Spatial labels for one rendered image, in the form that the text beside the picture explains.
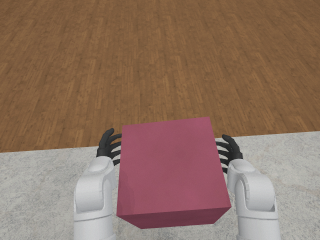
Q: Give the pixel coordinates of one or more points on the robot right hand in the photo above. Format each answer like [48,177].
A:
[232,147]

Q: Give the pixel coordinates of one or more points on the robot left hand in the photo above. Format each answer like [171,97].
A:
[105,146]

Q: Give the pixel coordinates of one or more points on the robot right forearm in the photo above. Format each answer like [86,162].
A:
[255,202]

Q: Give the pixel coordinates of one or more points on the robot left forearm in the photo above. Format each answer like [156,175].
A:
[92,201]

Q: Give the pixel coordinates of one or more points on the carton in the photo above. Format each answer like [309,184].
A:
[170,175]

